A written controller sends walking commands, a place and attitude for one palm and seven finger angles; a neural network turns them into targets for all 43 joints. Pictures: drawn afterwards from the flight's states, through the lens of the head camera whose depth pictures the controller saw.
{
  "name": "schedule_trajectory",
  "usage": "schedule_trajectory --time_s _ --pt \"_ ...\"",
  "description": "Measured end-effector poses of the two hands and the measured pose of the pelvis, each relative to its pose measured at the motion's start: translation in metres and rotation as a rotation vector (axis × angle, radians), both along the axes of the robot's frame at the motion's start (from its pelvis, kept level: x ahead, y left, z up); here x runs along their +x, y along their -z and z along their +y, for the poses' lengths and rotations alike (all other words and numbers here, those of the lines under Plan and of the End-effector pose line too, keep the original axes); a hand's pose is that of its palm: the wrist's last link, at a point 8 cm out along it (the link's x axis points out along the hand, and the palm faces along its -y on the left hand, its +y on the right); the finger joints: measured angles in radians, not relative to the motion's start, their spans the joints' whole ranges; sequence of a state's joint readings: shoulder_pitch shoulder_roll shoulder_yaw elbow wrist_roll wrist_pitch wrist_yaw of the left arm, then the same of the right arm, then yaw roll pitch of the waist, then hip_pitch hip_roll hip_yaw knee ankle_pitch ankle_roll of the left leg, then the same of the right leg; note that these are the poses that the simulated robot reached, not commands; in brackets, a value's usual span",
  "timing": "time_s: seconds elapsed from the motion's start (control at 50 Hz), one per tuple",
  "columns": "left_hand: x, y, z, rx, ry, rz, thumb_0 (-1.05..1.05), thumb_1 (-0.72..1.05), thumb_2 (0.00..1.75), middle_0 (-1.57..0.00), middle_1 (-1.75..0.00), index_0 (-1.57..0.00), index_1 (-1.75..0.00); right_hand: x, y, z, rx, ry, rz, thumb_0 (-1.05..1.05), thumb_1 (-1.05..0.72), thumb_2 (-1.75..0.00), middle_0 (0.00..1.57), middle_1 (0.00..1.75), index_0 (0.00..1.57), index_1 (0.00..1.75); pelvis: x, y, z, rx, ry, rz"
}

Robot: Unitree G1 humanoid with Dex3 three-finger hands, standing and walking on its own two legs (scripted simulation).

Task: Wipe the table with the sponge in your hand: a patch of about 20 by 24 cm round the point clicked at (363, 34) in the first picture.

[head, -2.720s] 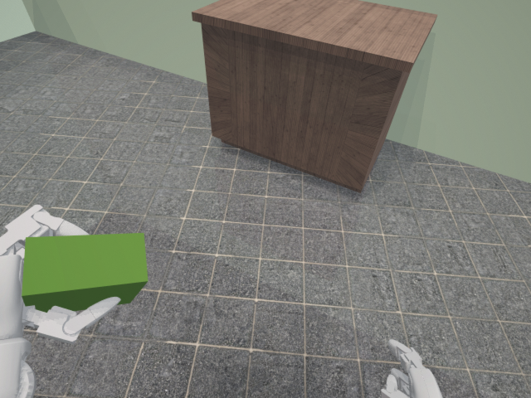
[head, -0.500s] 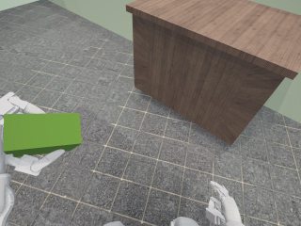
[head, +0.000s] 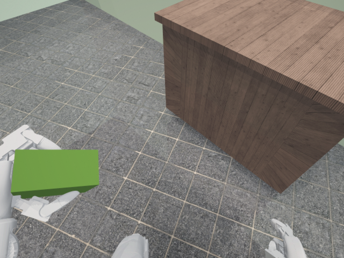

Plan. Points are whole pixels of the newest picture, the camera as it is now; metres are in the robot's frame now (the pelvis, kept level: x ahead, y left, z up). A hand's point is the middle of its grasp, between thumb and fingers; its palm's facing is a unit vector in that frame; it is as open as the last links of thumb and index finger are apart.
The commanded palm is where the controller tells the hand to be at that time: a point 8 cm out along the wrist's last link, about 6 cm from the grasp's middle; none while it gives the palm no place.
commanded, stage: walk to a spot facing it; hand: left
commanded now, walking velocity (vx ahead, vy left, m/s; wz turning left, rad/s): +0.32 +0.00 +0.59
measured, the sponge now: (67, 174) +0.23 +0.19 +0.15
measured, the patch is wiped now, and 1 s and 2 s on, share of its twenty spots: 0.00 0.00 0.00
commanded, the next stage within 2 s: turn to face it in 0.96 s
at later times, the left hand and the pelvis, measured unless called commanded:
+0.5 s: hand (7, 132) +0.27 +0.27 +0.21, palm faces +0.58 -0.67 -0.47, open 10.0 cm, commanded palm +0.23 +0.31 +0.18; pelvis +0.13 +0.00 +0.00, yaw +13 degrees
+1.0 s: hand (10, 131) +0.29 +0.29 +0.19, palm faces +0.71 -0.50 -0.49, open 10.0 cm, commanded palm +0.21 +0.30 +0.18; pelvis +0.21 -0.02 -0.02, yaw +29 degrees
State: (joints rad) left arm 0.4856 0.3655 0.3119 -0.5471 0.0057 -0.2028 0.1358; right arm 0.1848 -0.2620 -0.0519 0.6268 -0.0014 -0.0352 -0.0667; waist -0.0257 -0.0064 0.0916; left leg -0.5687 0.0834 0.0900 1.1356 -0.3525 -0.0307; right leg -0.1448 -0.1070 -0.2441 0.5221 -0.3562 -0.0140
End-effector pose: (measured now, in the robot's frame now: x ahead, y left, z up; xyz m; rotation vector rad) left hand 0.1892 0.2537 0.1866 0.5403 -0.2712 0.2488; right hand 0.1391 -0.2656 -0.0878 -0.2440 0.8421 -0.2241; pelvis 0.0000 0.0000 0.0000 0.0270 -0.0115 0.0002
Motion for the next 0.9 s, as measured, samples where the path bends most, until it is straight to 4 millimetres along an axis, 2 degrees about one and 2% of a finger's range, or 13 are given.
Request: schedule_trajectory --time_s 0.06,0.12,0.2,0.28,0.36,0.44,0.5,0.54,0.58,0.64,0.72,0.8,0.9 --pt "0.013 -0.021 0.009 0.077 -0.006 -0.068 -0.01 -0.47 0.98 -0.77 -1.33 -0.76 -1.33 0.024 -0.008 -0.002 -0.023 -0.015 0.001 0.01 -0.91 -0.9 0.2 0.29 0.2 0.3 0.02 -0.001 0.0 0.007 -0.021 0.011" --pt "0.024 -0.026 0.027 0.103 -0.056 -0.117 -0.01 -0.47 0.99 -0.77 -1.33 -0.76 -1.33 0.052 -0.007 0.006 -0.031 -0.035 0.0 0.01 -0.91 -0.9 0.2 0.29 0.2 0.3 0.044 0.004 0.007 0.013 -0.034 0.019" --pt "0.044 -0.008 0.052 0.073 -0.116 -0.151 -0.01 -0.47 0.99 -0.77 -1.33 -0.76 -1.34 0.093 0.008 0.029 -0.019 -0.037 -0.056 0.01 -0.91 -0.9 0.2 0.29 0.2 0.3 0.073 0.025 0.022 0.0 -0.045 -0.008" --pt "0.065 0.01 0.065 0.013 -0.155 -0.108 -0.01 -0.47 0.99 -0.77 -1.33 -0.76 -1.34 0.124 0.012 0.069 0.077 -0.11 -0.065 0.01 -0.91 -0.9 0.19 0.29 0.2 0.3 0.086 0.023 0.02 -0.023 -0.103 -0.032" --pt "0.062 -0.004 0.058 0.005 -0.162 -0.116 -0.01 -0.48 0.99 -0.76 -1.34 -0.76 -1.34 0.147 0.004 0.101 0.139 -0.208 -0.067 0.01 -0.91 -0.9 0.2 0.29 0.2 0.3 0.099 0.012 0.013 -0.048 -0.149 -0.023" --pt "0.045 -0.03 0.047 0.048 -0.2 -0.14 -0.01 -0.48 0.99 -0.76 -1.34 -0.76 -1.34 0.17 -0.002 0.115 0.173 -0.296 -0.06 0.01 -0.9 -0.9 0.2 0.29 0.2 0.3 0.117 0.001 0.005 -0.074 -0.194 -0.006" --pt "0.036 -0.04 0.045 0.072 -0.288 -0.131 -0.01 -0.48 0.99 -0.76 -1.34 -0.76 -1.34 0.19 -0.001 0.115 0.184 -0.346 -0.051 0.01 -0.9 -0.9 0.2 0.3 0.21 0.3 0.134 -0.003 -0.003 -0.083 -0.226 0.004" --pt "0.035 -0.037 0.045 0.068 -0.365 -0.109 -0.01 -0.48 0.99 -0.76 -1.34 -0.76 -1.34 0.205 0.002 0.11 0.185 -0.37 -0.051 0.01 -0.9 -0.9 0.2 0.3 0.21 0.3 0.146 -0.003 -0.011 -0.081 -0.245 0.006" --pt "0.037 -0.025 0.044 0.046 -0.438 -0.082 -0.01 -0.48 1.0 -0.76 -1.34 -0.76 -1.34 0.223 0.008 0.101 0.183 -0.394 -0.058 0.01 -0.9 -0.9 0.2 0.3 0.21 0.3 0.157 0.001 -0.021 -0.069 -0.265 0.006" --pt "0.048 0.002 0.035 -0.029 -0.508 -0.044 -0.01 -0.48 1.0 -0.76 -1.34 -0.76 -1.34 0.249 0.019 0.084 0.156 -0.433 -0.06 0.01 -0.9 -0.9 0.2 0.3 0.21 0.3 0.168 0.011 -0.035 -0.042 -0.311 -0.004" --pt "0.065 0.024 0.019 -0.141 -0.513 0.023 -0.01 -0.48 1.0 -0.76 -1.34 -0.76 -1.34 0.277 0.015 0.063 0.078 -0.467 -0.027 0.01 -0.9 -0.9 0.2 0.3 0.2 0.3 0.181 0.005 -0.041 -0.003 -0.376 -0.014" --pt "0.073 0.011 0.009 -0.079 -0.455 0.049 -0.01 -0.48 1.0 -0.76 -1.34 -0.76 -1.34 0.301 -0.003 0.051 0.024 -0.447 -0.046 0.01 -0.91 -0.9 0.2 0.29 0.2 0.3 0.192 -0.001 -0.045 0.025 -0.409 -0.002" --pt "0.066 -0.024 0.021 0.079 -0.452 -0.033 -0.01 -0.48 1.0 -0.76 -1.34 -0.75 -1.35 0.325 -0.013 0.06 -0.025 -0.474 -0.064 0.01 -0.91 -0.9 0.2 0.29 0.2 0.3 0.204 0.002 -0.038 0.018 -0.462 0.026"
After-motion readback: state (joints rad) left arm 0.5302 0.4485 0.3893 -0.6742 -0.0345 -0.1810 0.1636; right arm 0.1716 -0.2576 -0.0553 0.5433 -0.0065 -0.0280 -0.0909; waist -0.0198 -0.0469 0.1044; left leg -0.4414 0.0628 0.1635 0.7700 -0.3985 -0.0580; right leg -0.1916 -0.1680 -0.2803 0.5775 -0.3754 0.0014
